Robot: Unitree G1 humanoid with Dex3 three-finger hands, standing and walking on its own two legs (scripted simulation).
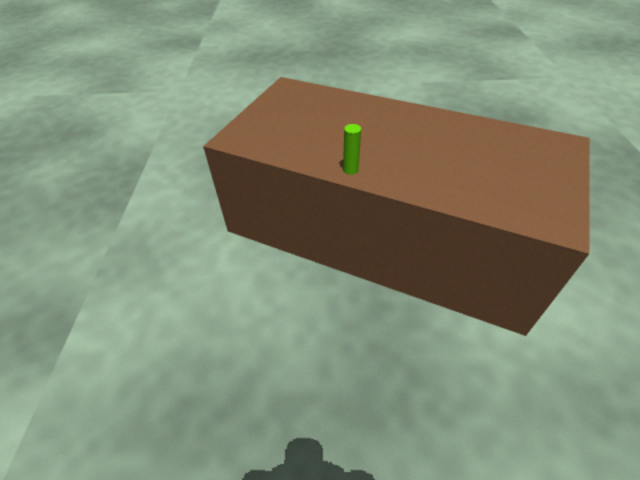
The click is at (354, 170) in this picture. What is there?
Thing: slim round
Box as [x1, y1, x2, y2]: [343, 124, 360, 174]
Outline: 356,124 348,124 344,128 343,170 349,174 355,173 358,169 360,127
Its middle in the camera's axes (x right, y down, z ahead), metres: +0.11 -0.28 +1.23
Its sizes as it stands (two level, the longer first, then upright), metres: 0.051 0.051 0.157
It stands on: a support 0.45 m high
